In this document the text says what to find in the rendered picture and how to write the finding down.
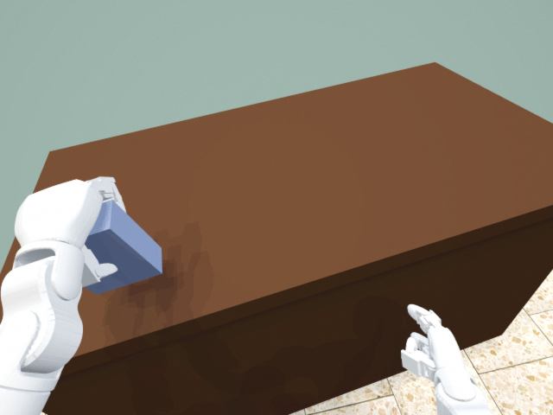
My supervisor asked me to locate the sponge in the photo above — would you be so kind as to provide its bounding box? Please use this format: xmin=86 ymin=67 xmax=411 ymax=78
xmin=84 ymin=200 xmax=162 ymax=295

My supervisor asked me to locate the robot left forearm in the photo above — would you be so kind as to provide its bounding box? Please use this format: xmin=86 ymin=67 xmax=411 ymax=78
xmin=0 ymin=240 xmax=85 ymax=415

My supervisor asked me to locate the left robot hand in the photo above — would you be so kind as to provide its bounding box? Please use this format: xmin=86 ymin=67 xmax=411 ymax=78
xmin=15 ymin=176 xmax=126 ymax=288

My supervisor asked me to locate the right robot hand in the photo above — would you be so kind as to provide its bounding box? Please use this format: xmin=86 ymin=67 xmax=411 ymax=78
xmin=401 ymin=304 xmax=466 ymax=382

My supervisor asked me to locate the table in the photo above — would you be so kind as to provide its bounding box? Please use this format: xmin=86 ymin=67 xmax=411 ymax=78
xmin=0 ymin=62 xmax=553 ymax=415

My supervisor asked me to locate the robot right forearm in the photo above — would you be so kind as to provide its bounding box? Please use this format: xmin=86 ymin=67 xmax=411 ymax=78
xmin=434 ymin=367 xmax=493 ymax=415

